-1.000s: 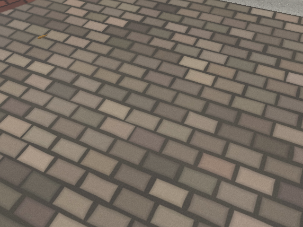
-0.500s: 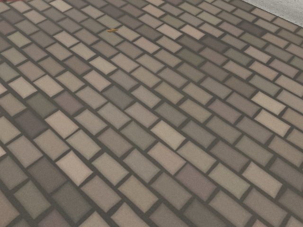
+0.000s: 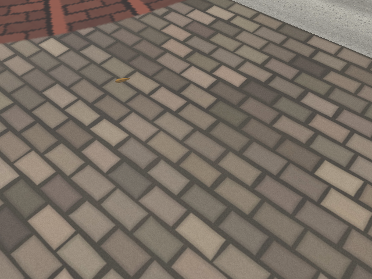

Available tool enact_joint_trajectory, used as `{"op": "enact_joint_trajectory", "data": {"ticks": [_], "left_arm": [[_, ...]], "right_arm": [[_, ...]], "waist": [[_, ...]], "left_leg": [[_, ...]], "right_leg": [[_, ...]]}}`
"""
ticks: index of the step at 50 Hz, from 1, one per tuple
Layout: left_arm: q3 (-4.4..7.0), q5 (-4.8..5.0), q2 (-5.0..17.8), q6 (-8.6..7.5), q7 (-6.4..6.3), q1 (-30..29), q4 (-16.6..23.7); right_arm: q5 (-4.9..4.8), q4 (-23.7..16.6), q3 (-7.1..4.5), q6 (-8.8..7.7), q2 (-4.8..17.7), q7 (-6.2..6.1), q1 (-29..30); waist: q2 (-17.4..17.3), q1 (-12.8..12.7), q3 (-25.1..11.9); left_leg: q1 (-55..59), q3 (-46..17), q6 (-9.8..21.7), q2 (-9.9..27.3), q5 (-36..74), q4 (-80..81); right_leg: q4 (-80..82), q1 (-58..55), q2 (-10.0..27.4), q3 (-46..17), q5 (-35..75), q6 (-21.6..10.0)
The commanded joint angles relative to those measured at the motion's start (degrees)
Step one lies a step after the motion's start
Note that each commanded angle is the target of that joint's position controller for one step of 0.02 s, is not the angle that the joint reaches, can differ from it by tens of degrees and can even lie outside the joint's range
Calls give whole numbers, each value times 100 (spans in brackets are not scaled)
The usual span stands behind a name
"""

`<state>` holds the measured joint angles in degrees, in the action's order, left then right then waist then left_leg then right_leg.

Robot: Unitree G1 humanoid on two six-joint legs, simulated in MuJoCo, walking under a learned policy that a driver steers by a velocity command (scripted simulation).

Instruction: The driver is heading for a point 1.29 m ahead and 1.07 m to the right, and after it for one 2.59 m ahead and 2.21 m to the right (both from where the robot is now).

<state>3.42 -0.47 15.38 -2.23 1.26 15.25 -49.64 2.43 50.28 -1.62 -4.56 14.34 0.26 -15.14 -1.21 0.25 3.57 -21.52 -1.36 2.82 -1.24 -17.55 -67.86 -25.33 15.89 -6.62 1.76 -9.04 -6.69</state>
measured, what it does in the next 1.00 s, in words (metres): walks ahead, turning right: left foot, then right foot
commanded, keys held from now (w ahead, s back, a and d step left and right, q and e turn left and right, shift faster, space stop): w+e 1.00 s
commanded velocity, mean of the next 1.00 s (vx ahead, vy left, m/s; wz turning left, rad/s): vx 0.50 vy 0.00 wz -0.55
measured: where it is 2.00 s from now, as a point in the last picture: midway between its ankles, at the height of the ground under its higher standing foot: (301, 186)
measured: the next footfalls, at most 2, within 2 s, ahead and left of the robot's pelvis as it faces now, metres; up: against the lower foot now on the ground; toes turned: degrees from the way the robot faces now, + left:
left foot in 0.36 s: +0.38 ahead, +0.11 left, +0.00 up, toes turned -16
right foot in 0.90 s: +0.54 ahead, -0.20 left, +0.00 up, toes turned -36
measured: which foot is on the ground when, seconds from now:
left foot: up 0.00-0.34, down 0.36-0.92, up 0.94-1.00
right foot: down 0.00-0.36, up 0.38-0.88, down 0.90-1.00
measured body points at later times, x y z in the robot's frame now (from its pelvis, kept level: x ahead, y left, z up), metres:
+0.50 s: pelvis +0.27 +0.03 +0.00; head +0.30 +0.04 +0.45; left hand +0.39 +0.30 -0.13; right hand +0.36 -0.26 -0.09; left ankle +0.34 +0.11 -0.74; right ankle +0.15 -0.05 -0.65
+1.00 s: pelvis +0.49 -0.10 -0.01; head +0.52 -0.13 +0.44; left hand +0.78 +0.01 -0.11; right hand +0.36 -0.34 -0.15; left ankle +0.44 +0.09 -0.63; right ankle +0.51 -0.18 -0.74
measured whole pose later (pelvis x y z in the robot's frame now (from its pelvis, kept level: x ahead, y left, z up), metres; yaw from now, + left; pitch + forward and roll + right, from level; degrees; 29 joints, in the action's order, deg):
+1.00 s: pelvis +0.49 -0.10 -0.01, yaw -36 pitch +1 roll +0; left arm 3.0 -1.3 16.1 -0.4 1.5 7.4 -40.9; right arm 1.2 47.7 -2.1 -3.0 14.7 0.1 -19.0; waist -0.3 2.4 3.8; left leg -17.2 3.2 -0.8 4.4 -22.8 -68.9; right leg -33.9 22.8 -5.4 3.3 -12.4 -7.2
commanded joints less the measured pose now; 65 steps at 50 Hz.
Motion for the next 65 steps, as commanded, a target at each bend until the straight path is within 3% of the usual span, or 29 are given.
{"op": "enact_joint_trajectory", "data": {"ticks": [1,6,13,15,17,18,19,20,21,22,24,26,28,33,36,40,42,44,45,46,47,48,49,50,51,53,55,60,65], "left_arm": [[149,62,661,-152,-37,314,149],[210,73,801,-120,-72,756,84],[270,-29,876,-42,-139,1259,102],[299,-59,955,-36,-181,1052,207],[326,-51,1063,-66,-170,702,333],[293,11,949,-119,-117,666,360],[161,67,483,-181,-97,724,553],[117,175,268,-139,-89,1379,739],[164,-15,735,-5,-154,1226,472],[183,-68,758,17,-86,803,489],[168,-138,587,83,23,509,570],[150,-167,514,195,112,491,613],[132,-157,468,245,167,214,753],[51,-146,367,261,262,-687,1092],[-43,-140,243,224,328,-1238,1276],[-83,-182,267,206,363,-1734,1512],[-53,-215,330,207,313,-1599,1515],[57,-249,511,153,223,-666,1271],[179,-301,720,106,141,336,947],[372,-315,1389,115,42,798,898],[453,-103,1734,167,10,714,1055],[436,-23,1590,208,-39,704,956],[356,1,1283,191,-87,460,872],[277,-2,1011,156,-108,222,858],[226,29,871,116,-123,18,868],[181,40,769,12,-90,-75,905],[219,39,883,-55,-68,105,825],[245,39,922,-67,-78,710,665],[274,-18,1017,-59,-141,1175,570]], "right_arm": [[54,-401,-81,90,497,36,-218],[29,-854,-1,180,399,68,958],[-82,-1279,75,88,425,96,2002],[-98,-1288,47,35,553,80,1799],[-106,-1040,-46,-41,771,8,900],[-39,-898,-138,-125,1022,-71,213],[84,-880,-240,-139,1464,-182,-736],[77,-868,-356,-11,1854,-192,-511],[13,-927,-287,59,1255,-156,-166],[-41,-1001,-168,57,773,-126,126],[-40,-903,-100,4,560,-114,206],[-97,-772,-114,-95,576,-94,43],[-149,-689,-149,-171,630,-69,-92],[-134,-499,-200,-163,679,-42,-370],[-137,-408,-223,-148,738,-40,-486],[-126,-220,-271,-58,900,-95,-836],[-108,-155,-295,16,1041,-134,-885],[-113,-124,-327,117,1214,-162,-917],[-122,-202,-312,144,1197,-162,-840],[-184,-556,-183,116,676,-84,-999],[-116,-885,-213,65,733,-24,-648],[-81,-1020,-247,40,913,-5,-2],[-146,-1028,-179,-23,766,4,14],[-129,-932,-172,-27,724,-5,-110],[-31,-915,-172,57,717,-6,-216],[68,-857,-169,250,667,36,-423],[53,-932,-156,336,567,65,-242],[17,-1298,-119,332,518,86,963],[-54,-1589,-54,227,527,132,1785]], "waist": [[268,141,-336],[391,-151,-53],[553,-571,-212],[616,-381,-250],[569,76,-559],[187,416,-994],[-547,708,-1910],[-1839,202,-2131],[-656,117,-1331],[-98,136,-739],[-315,13,-342],[-541,-61,-358],[-468,-85,-359],[-356,39,-109],[-373,166,13],[-351,301,123],[-446,187,-45],[-467,-235,-654],[-183,-700,-1216],[885,-699,-1922],[1253,-628,-2303],[497,-754,-1632],[319,-500,-930],[104,-204,-529],[157,18,-387],[251,186,-523],[260,176,-482],[424,-245,-150],[469,-556,-139]], "left_leg": [[-906,-195,-258,436,71,336],[-1324,69,-612,506,998,1856],[-1202,39,-562,198,1492,3208],[-652,-71,-446,121,1183,3630],[726,-35,-256,-79,862,4131],[1815,-374,-49,319,817,4432],[3080,-1776,250,1801,-392,4576],[3771,-4270,892,2771,-896,5315],[3092,-3989,871,2573,-1511,5263],[2407,-3027,728,2214,-1069,5349],[1724,-1696,539,1731,445,5568],[1560,-1066,487,1538,1278,5660],[1633,-701,568,1581,1746,5784],[1793,185,598,1482,2278,5974],[1816,669,493,1403,2440,5940],[2385,1001,379,1608,3155,5623],[2644,1252,286,1642,4812,4942],[2606,1434,234,1636,5941,3323],[1833,1541,78,1515,5059,1917],[-281,1556,-204,1026,1731,-51],[-1764,626,-420,25,-1406,-1382],[-2330,-34,-367,372,-855,-1445],[-2241,-4,-334,610,-346,-995],[-1850,-4,-332,787,-184,-407],[-1472,-30,-390,854,-185,-94],[-1050,33,-495,827,-153,186],[-1147,105,-576,791,143,571],[-1742,77,-658,693,1225,1928],[-1645,66,-562,370,1505,2952]], "right_leg": [[1277,-707,1568,-2032,1537,-982],[1503,-457,1235,-1821,1236,-778],[823,-1260,1264,-2139,2078,-508],[561,-1219,1343,-2354,2149,-375],[-159,-870,1178,-2409,2490,-169],[-1205,-498,817,-2111,2209,-19],[-2768,145,478,-1480,503,99],[-3856,1765,-228,-842,-2487,215],[-4377,2248,396,-824,-2050,182],[-4294,2159,559,-794,-1475,209],[-3996,1922,846,-673,-1068,333],[-3995,1811,895,-575,-874,423],[-3988,2072,951,-550,-612,487],[-3167,2585,1042,-354,253,614],[-2146,2251,1029,-53,762,527],[-1306,1975,892,369,328,223],[-1075,1489,579,614,-265,-4],[-761,318,122,699,-689,-307],[-371,-1099,149,385,-505,-523],[-171,-2991,1734,-1916,-1426,-1082],[715,-3555,2760,-4652,-685,-1664],[776,-3228,2524,-3781,-3,-1545],[793,-2400,2360,-2991,647,-1384],[881,-1652,2003,-2440,1237,-1111],[962,-1127,1722,-2100,1605,-990],[1076,-718,1466,-1800,1983,-980],[1212,-549,1325,-1708,1814,-981],[1320,-829,1202,-1908,1289,-783],[873,-1408,1299,-2176,1995,-685]]}}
